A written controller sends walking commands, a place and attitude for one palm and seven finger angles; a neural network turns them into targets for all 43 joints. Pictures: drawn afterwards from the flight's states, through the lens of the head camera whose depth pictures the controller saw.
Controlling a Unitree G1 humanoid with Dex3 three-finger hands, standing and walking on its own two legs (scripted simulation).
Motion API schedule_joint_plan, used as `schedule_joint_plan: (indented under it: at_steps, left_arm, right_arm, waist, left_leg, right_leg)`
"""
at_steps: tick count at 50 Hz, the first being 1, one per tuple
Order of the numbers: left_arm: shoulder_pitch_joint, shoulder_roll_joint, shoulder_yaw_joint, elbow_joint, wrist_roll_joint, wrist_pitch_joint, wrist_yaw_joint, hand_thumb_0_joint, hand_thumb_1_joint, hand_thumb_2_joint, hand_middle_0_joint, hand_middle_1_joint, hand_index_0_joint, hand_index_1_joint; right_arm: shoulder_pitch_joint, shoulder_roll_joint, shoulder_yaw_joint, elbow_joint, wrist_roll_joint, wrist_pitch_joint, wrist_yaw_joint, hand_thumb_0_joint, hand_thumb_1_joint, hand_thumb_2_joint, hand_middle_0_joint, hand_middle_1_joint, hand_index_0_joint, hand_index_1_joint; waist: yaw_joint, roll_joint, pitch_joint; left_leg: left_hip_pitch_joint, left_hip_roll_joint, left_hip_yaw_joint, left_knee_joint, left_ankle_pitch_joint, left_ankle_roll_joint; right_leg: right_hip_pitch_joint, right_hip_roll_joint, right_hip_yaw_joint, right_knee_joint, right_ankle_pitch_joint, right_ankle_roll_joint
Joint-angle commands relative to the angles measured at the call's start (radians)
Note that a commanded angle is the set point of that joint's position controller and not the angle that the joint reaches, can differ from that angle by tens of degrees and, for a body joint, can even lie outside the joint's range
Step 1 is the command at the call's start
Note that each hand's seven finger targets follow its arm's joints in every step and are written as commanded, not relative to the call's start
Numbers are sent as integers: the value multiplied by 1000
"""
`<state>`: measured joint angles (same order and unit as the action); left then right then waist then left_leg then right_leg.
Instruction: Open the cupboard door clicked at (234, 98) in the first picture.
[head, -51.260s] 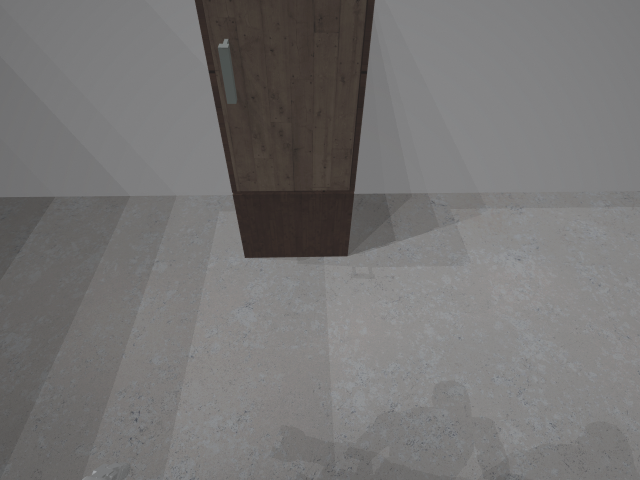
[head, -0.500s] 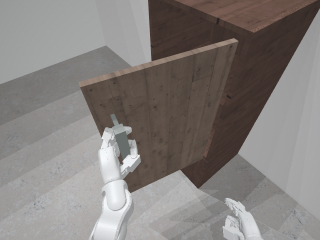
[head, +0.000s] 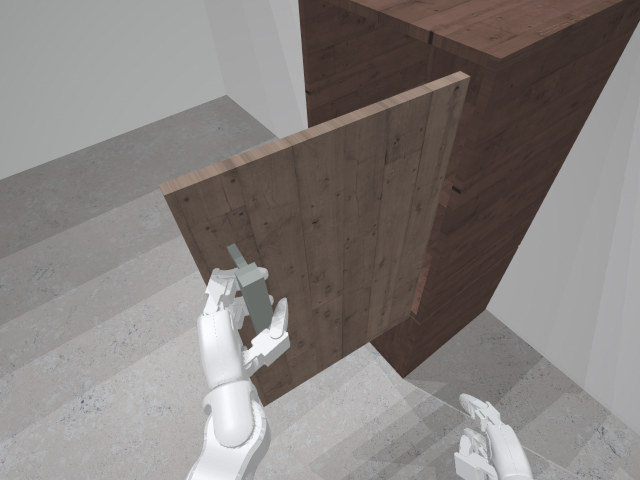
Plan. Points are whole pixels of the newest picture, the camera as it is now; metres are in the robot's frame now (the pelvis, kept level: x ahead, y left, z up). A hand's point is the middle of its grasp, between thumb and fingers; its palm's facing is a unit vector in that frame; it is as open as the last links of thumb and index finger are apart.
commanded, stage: open thumb and fingers to let go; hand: left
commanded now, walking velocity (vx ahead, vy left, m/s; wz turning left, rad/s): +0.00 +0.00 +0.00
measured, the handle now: (252, 296) +0.32 +0.10 +0.07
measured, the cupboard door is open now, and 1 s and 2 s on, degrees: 85 90 87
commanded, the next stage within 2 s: slide the hand sideways off the handle in 0.60 s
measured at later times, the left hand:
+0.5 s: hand (277, 327) +0.28 +0.07 +0.07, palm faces +0.26 -0.97 -0.02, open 14.6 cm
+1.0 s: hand (274, 370) +0.23 +0.06 +0.08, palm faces -0.23 -0.97 +0.03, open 16.2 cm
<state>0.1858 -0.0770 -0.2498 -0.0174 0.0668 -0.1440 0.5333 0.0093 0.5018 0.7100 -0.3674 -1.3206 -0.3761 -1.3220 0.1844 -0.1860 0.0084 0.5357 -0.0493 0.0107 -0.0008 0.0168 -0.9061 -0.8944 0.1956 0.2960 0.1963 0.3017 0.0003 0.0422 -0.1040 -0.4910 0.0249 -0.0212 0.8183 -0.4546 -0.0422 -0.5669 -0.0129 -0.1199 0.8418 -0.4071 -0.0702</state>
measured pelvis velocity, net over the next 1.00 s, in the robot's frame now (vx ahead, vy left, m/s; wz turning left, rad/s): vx -0.02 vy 0.04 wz -0.02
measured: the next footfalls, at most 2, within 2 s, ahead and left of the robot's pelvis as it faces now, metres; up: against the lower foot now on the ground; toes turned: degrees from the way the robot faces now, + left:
none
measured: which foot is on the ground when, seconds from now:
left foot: down 0.00-1.00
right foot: down 0.00-1.00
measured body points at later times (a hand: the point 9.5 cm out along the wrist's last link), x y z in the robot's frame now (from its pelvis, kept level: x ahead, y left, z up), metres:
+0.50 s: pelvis -0.02 +0.02 +0.00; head +0.00 +0.00 +0.45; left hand +0.26 +0.12 +0.08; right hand +0.15 -0.19 -0.10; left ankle -0.02 +0.15 -0.70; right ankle +0.01 -0.07 -0.70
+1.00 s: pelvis -0.02 +0.04 +0.00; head +0.00 +0.02 +0.45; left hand +0.24 +0.12 +0.08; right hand +0.16 -0.19 -0.09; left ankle -0.03 +0.15 -0.70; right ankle +0.01 -0.07 -0.70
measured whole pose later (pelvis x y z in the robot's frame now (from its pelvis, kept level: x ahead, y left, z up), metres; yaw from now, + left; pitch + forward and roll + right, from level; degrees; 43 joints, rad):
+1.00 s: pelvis -0.02 +0.04 +0.00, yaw -1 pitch +6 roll +0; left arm 0.20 0.04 -0.30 -0.04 -0.06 -0.19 0.03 -0.01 -0.50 0.30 -0.19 -0.35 -0.16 -0.36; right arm 0.24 -0.22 0.03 0.48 0.01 -0.05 -0.02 0.02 -0.91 -0.89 0.20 0.30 0.20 0.30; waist 0.00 0.04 -0.07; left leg -0.51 -0.01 0.02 0.86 -0.46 0.01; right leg -0.58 -0.04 -0.08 0.86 -0.38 -0.02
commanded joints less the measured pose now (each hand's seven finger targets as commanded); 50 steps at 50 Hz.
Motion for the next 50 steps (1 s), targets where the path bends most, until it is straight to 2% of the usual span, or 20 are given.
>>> schedule_joint_plan:
  at_steps: [1,5,9,11,14,18,21,25,27,29,33,35,36,37,39,41,43,45,47,50]
  left_arm:
    - [-156,-95,-41,-229,25,-85,-11,0,60,540,-340,-1260,-340,-1260]
    - [-188,-84,-41,-219,23,-94,-27,0,-220,420,-320,-1230,-320,-1230]
    - [-266,-103,-57,-181,28,-94,-19,0,-500,300,-300,-1200,-300,-1200]
    - [-267,-113,-59,-170,33,-91,-7,0,-500,300,-300,-1200,-300,-1200]
    - [-293,-132,-67,-156,39,-83,14,0,-500,300,-275,-1050,-275,-1050]
    - [-284,-162,-78,-136,29,-69,28,0,-500,300,-242,-850,-242,-850]
    - [-307,-140,-50,-124,20,-62,40,0,-500,300,-217,-700,-217,-700]
    - [-325,-162,-70,-120,33,-57,48,0,-500,300,-183,-500,-183,-500]
    - [-306,-157,-65,-133,33,-54,50,0,-500,300,-167,-400,-167,-400]
    - [-286,-157,-61,-136,26,-50,50,0,-500,300,-150,-300,-150,-300]
    - [-334,-182,-80,-124,29,-44,55,0,-500,300,-150,-300,-150,-300]
    - [-342,-174,-67,-111,27,-41,59,0,-500,300,-150,-300,-150,-300]
    - [-353,-55,-272,-124,136,-86,-157,0,-500,300,-150,-300,-150,-300]
    - [-400,16,-192,-214,90,-133,-277,0,-500,300,-150,-300,-150,-300]
    - [-359,76,-159,-243,53,-179,-409,0,-500,300,-150,-300,-150,-300]
    - [-310,66,-171,-255,-13,-194,-532,0,-500,300,-150,-300,-150,-300]
    - [-258,27,-146,-241,-106,-166,-574,0,-500,300,-150,-300,-150,-300]
    - [-215,42,-70,-259,-164,-137,-556,0,-500,300,-150,-300,-150,-300]
    - [-145,74,-5,-261,-170,-115,-510,0,-500,300,-150,-300,-150,-300]
    - [-113,102,29,-285,-119,-110,-444,0,-500,300,-150,-300,-150,-300]
  right_arm:
    - [-74,-73,-30,-157,-5,-58,-4,0,-900,-900,200,300,200,300]
    - [-80,-77,-29,-157,-4,-63,-7,0,-900,-900,200,300,200,300]
    - [-92,-79,-25,-155,-1,-68,-9,0,-900,-900,200,300,200,300]
    - [-91,-79,-27,-158,0,-71,-6,0,-900,-900,200,300,200,300]
    - [-86,-80,-32,-157,-2,-72,-3,0,-900,-900,200,300,200,300]
    - [-88,-80,-32,-160,2,-72,5,0,-900,-900,200,300,200,300]
    - [-94,-83,-29,-160,3,-66,3,0,-900,-900,200,300,200,300]
    - [-92,-82,-28,-154,1,-67,8,0,-900,-900,200,300,200,300]
    - [-91,-81,-30,-158,1,-66,11,0,-900,-900,200,300,200,300]
    - [-91,-78,-30,-157,2,-63,12,0,-900,-900,200,300,200,300]
    - [-106,-79,-26,-151,2,-65,15,0,-900,-900,200,300,200,300]
    - [-108,-78,-25,-148,2,-62,14,0,-900,-900,200,300,200,300]
    - [-23,-120,-25,-111,7,-61,18,0,-900,-900,200,300,200,300]
    - [-7,-120,-42,-150,18,-62,12,0,-900,-900,200,300,200,300]
    - [-15,-111,-35,-169,25,-76,-2,0,-900,-900,200,300,200,300]
    - [-19,-110,-26,-193,40,-98,-7,0,-900,-900,200,300,200,300]
    - [-31,-104,-14,-215,58,-112,-13,0,-900,-900,200,300,200,300]
    - [-47,-109,-8,-231,67,-125,-21,0,-900,-900,200,300,200,300]
    - [-55,-112,-5,-239,66,-131,-20,0,-900,-900,200,300,200,300]
    - [-38,-110,-8,-246,55,-125,-12,0,-900,-900,200,300,200,300]
  waist:
    - [-16,-155,-185]
    - [-18,-158,-169]
    - [-21,-120,-142]
    - [-12,-100,-156]
    - [-11,-96,-193]
    - [0,-104,-201]
    - [3,-144,-184]
    - [-1,-112,-172]
    - [12,-101,-192]
    - [11,-123,-196]
    - [0,-100,-154]
    - [2,-125,-155]
    - [-92,-167,-96]
    - [-59,-112,-209]
    - [-30,-80,-273]
    - [-38,-71,-241]
    - [-36,-75,-166]
    - [-15,-123,-141]
    - [13,-146,-117]
    - [12,-154,-110]
  left_leg:
    - [-25,-55,16,-40,210,52]
    - [-35,-55,15,-40,175,55]
    - [-32,-56,11,-44,136,58]
    - [-32,-54,10,-49,137,56]
    - [-24,-51,9,-51,157,55]
    - [-24,-46,7,-63,183,51]
    - [-39,-48,7,-69,160,52]
    - [-25,-41,7,-71,178,52]
    - [-23,-42,7,-72,199,49]
    - [-23,-42,11,-72,201,48]
    - [-25,-41,5,-71,164,49]
    - [-30,-42,2,-72,160,49]
    - [4,-39,8,-57,182,72]
    - [6,-46,12,-47,223,77]
    - [8,-50,15,-43,249,78]
    - [5,-52,14,-48,227,78]
    - [-6,-49,3,-70,169,71]
    - [-25,-51,-3,-93,110,63]
    - [-34,-51,-6,-110,107,59]
    - [-41,-50,3,-102,120,59]
  right_leg:
    - [220,-46,151,-180,341,72]
    - [192,-45,149,-192,242,66]
    - [135,-36,135,-197,105,51]
    - [130,-29,117,-179,98,44]
    - [132,-19,96,-151,130,41]
    - [143,-8,73,-130,167,36]
    - [149,-7,80,-149,125,38]
    - [130,-1,70,-138,138,32]
    - [149,1,67,-130,165,28]
    - [158,0,68,-133,173,31]
    - [112,0,64,-138,109,31]
    - [113,2,62,-138,100,31]
    - [68,-6,97,-125,205,34]
    - [130,-12,100,-100,284,28]
    - [189,-18,111,-78,346,30]
    - [184,-17,112,-89,322,34]
    - [155,-8,92,-115,232,36]
    - [156,-5,84,-141,129,41]
    - [160,-3,76,-144,98,39]
    - [140,-5,77,-124,112,42]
